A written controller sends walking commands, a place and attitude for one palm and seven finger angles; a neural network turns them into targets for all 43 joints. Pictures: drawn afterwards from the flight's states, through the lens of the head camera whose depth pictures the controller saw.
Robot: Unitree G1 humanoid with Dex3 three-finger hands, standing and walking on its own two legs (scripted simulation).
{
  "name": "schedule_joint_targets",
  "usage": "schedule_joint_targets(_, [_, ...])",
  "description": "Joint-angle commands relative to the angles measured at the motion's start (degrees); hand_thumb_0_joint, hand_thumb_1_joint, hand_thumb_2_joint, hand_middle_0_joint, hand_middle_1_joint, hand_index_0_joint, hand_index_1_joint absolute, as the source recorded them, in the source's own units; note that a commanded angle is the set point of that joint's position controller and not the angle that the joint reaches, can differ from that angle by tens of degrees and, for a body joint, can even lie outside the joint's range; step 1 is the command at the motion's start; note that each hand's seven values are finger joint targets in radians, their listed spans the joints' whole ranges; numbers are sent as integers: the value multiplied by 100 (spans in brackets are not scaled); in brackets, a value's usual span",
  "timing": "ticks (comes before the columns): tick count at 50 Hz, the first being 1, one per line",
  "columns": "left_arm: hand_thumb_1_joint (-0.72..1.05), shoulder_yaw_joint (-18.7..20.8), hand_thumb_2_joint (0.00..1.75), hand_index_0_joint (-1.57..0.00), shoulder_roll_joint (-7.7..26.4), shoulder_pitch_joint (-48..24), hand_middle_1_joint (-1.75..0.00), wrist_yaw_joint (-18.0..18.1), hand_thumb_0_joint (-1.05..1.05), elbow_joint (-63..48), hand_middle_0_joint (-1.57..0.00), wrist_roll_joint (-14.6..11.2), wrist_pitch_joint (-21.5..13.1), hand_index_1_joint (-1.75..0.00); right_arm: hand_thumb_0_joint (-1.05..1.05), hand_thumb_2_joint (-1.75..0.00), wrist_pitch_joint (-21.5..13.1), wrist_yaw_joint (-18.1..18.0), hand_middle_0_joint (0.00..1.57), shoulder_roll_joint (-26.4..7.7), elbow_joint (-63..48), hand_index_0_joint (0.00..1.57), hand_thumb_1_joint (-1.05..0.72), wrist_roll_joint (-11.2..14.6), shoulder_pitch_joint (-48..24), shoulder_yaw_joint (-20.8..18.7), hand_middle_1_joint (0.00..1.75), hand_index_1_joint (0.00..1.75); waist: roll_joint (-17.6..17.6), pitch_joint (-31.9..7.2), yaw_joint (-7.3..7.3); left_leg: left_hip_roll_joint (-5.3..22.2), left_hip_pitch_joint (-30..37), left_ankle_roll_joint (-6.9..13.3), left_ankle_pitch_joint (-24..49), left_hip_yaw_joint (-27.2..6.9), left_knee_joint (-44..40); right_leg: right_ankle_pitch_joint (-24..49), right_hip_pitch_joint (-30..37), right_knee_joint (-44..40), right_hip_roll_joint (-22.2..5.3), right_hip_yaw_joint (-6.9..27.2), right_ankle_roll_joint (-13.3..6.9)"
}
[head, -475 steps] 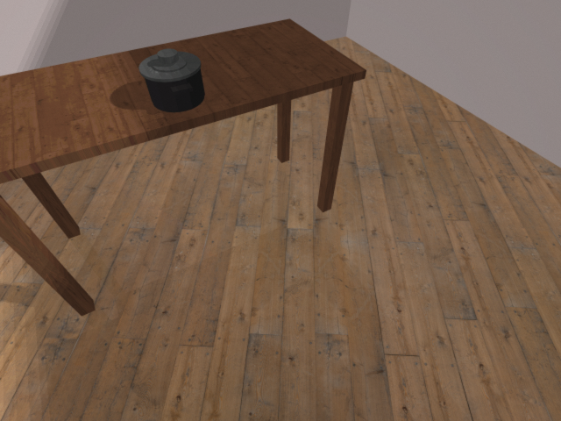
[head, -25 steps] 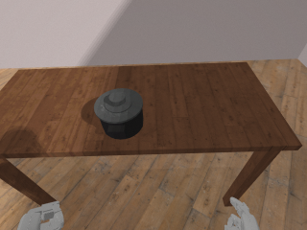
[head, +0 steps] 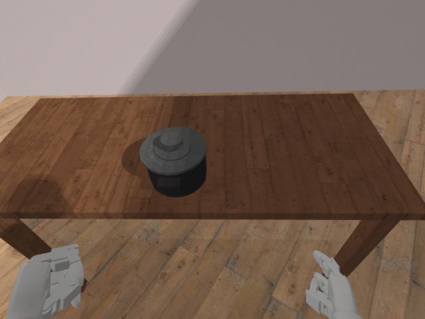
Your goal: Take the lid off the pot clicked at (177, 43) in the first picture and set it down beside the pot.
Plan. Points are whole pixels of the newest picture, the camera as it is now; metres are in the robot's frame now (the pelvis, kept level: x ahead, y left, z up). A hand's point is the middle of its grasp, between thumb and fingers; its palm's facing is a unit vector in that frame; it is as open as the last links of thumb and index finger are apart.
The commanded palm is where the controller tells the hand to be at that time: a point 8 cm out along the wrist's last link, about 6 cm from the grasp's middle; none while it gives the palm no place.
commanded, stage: raise the hand higher, near the body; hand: left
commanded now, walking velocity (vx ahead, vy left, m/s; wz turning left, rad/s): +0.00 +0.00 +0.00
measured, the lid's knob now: (171, 140) +0.48 +0.17 +0.07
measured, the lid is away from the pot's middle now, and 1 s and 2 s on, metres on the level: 0.00 0.00 0.00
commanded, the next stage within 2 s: reach forward and open the fingers in 0.12 s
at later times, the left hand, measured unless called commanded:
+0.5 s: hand (55, 270) +0.16 +0.27 +0.08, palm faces -0.06 -0.15 -0.99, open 2.9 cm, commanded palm +0.14 +0.26 +0.14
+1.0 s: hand (65, 238) +0.20 +0.27 +0.11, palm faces -0.15 -0.09 -0.98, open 7.5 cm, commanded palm +0.18 +0.27 +0.18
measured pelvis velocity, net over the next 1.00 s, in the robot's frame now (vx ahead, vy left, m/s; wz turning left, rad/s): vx -0.05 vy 0.02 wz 0.02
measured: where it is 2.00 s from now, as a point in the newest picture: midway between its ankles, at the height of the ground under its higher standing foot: outside the picture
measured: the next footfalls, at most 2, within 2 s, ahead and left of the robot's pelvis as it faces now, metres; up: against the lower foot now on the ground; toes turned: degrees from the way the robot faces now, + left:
none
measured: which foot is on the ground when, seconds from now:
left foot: down 0.00-1.00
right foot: down 0.00-1.00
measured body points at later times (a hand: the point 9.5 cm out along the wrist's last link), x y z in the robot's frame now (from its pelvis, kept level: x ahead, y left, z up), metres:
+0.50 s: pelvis -0.03 +0.01 -0.01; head -0.03 -0.05 +0.44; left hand +0.15 +0.27 +0.14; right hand +0.18 -0.22 -0.11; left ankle +0.01 +0.13 -0.74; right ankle -0.08 -0.11 -0.74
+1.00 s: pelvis -0.05 +0.02 +0.00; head -0.05 -0.03 +0.45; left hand +0.20 +0.27 +0.16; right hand +0.18 -0.19 -0.09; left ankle +0.01 +0.13 -0.74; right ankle -0.08 -0.11 -0.74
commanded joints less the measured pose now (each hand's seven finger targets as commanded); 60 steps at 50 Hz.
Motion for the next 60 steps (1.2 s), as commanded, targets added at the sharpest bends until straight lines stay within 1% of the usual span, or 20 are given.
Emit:
schedule_joint_targets(1, [90,640,90,-130,856,-149,-150,94,0,-1282,-130,-41,-424,-150,0,-90,-269,-29,20,-535,-896,20,-90,2,-599,-159,30,30,-103,-269,-114,-12,1085,283,1701,149,-45,2385,-955,-405,31,-153,87])
schedule_joint_targets(11, [90,824,90,-130,1019,-554,-150,135,0,-1648,-130,-116,-597,-150,0,-90,-333,-14,20,-550,-879,20,-90,12,-667,-137,30,30,-57,-227,-95,10,1072,266,1250,119,-143,1858,-960,-553,30,-92,78])
schedule_joint_targets(12, [88,563,89,-128,2345,-835,-149,268,0,-1973,-128,2305,-117,-149,0,-90,-15,93,20,-966,-871,20,-90,-82,-674,-90,30,30,309,-247,-77,-54,375,312,1634,228,103,1979,-1433,-72,122,-56,69])
schedule_joint_targets(13, [86,421,89,-125,1737,-937,-148,345,0,-2166,-125,2341,160,-148,0,-90,154,174,20,-774,-1086,20,-90,-65,-742,-118,30,30,500,-343,-70,-54,281,307,1740,234,114,1895,-1390,72,88,-241,-6])
schedule_joint_targets(14, [83,319,89,-123,1668,-1080,-146,370,0,-2108,-123,2380,270,-146,0,-90,226,223,20,-781,-1059,20,-90,-49,-711,-135,30,30,425,-318,-121,-46,269,302,1731,229,140,1804,-1436,89,102,-261,-19])
schedule_joint_targets(16, [78,429,90,-119,2061,-609,-141,383,0,-1706,-119,3387,628,-141,0,-90,423,284,20,-823,-1089,20,-90,-15,-816,-188,30,30,372,-485,58,-38,206,261,1430,278,200,1504,-1444,92,183,-100,-88])
schedule_joint_targets(22, [59,301,101,-117,2787,-1588,-111,-17,0,-1431,-117,4644,1126,-111,0,-90,790,341,20,-938,-1108,20,-90,138,-1220,-155,30,30,-65,-1093,-15,-82,227,295,997,127,270,1311,-1389,58,110,79,-13])
schedule_joint_targets(28, [40,-243,112,-111,2774,-2446,-90,-872,0,-958,-111,4469,1095,-90,0,-90,647,248,20,-964,-1017,20,-90,285,-1353,-178,30,30,-319,-786,-196,-204,333,405,865,8,126,1550,-1336,-126,74,30,120])
schedule_joint_targets(31, [31,-160,117,-107,3070,-3057,-79,-1169,0,-936,-107,4547,963,-79,0,-90,533,207,20,-923,-1015,20,-90,263,-1387,-120,30,30,-118,-748,-157,-240,464,427,930,-18,78,1551,-1295,-160,77,-3,101])
schedule_joint_targets(32, [28,267,118,-106,3607,-3286,-76,-1211,0,-908,-106,4689,897,-76,0,-90,556,213,20,-977,-881,20,-90,236,-1360,-105,30,30,-144,-896,-80,-226,568,409,1051,-61,18,1569,-1259,-224,84,19,89])
schedule_joint_targets(33, [25,44,119,-105,3313,-3219,-72,-1269,0,-800,-105,4643,881,-72,0,-90,562,210,20,-936,-942,20,-90,235,-1384,-112,30,30,30,-751,-111,-233,539,409,1064,-59,-20,1599,-1173,-219,97,-16,70])
schedule_joint_targets(35, [19,367,122,-103,3617,-3491,-65,-1323,0,-710,-103,4787,830,-65,0,-90,534,258,20,-925,-928,20,-90,233,-1525,-71,30,30,171,-706,-14,-241,608,381,1086,-71,-37,1536,-1246,-291,149,21,13])
schedule_joint_targets(36, [16,64,123,-101,3230,-3419,-61,-1350,0,-522,-101,4676,817,-61,0,-90,557,275,20,-880,-928,20,-90,236,-1354,-77,30,30,98,-666,-85,-236,568,373,1083,-52,-70,1510,-1156,-252,135,-80,31])
schedule_joint_targets(37, [13,229,124,-100,3402,-3521,-58,-1360,0,-448,-100,4686,798,-58,0,-90,589,315,20,-930,-868,20,-90,240,-1342,-80,30,30,168,-704,-29,-225,637,348,1091,-47,-131,1470,-1201,-340,124,-58,28])
schedule_joint_targets(41, [2,-265,129,-96,2871,-3742,-44,-1475,0,-273,-96,4526,891,-44,0,-90,608,391,20,-938,-994,20,-90,270,-1366,-113,30,30,61,-670,-121,-219,603,331,826,6,-195,1229,-1186,-375,143,-83,44])
schedule_joint_targets(47, [-16,97,136,-89,3624,-4928,-22,-1419,0,-661,-89,4792,717,-22,0,-90,497,362,20,-965,-869,20,-90,228,-1385,-91,30,30,342,-1204,-70,-201,908,336,853,-156,-280,1035,-1084,-384,160,-55,-12])
schedule_joint_targets(50, [-25,354,140,-85,3762,-4950,-12,-1398,0,-17,-85,4871,833,-12,0,-90,546,373,20,-1006,-812,20,-90,250,-1394,-86,30,30,283,-910,-26,-204,729,313,696,-158,-301,879,-1177,-383,219,-56,-58])
schedule_joint_targets(51, [-28,-59,141,-84,3309,-4999,-8,-1419,0,20,-84,4796,851,-8,0,-90,573,389,20,-958,-828,20,-90,258,-1333,-79,30,30,318,-956,-88,-198,713,306,753,-129,-322,907,-1119,-325,198,-127,-46])
schedule_joint_targets(56, [-28,-682,143,-84,2748,-5167,-8,-1575,0,-247,-84,4610,1002,-8,0,-90,546,518,20,-985,-1001,20,-90,298,-1420,-124,30,30,252,-1197,-131,-191,862,298,777,-158,-345,991,-1104,-242,187,-170,-33])
schedule_joint_targets(60, [-29,1,145,-85,3689,-5717,-8,-1576,0,-251,-85,4886,1058,-8,0,-90,539,498,20,-1068,-940,20,-90,263,-1424,-105,30,30,206,-1259,-71,-191,808,306,770,-229,-314,990,-1069,-202,221,-88,-77])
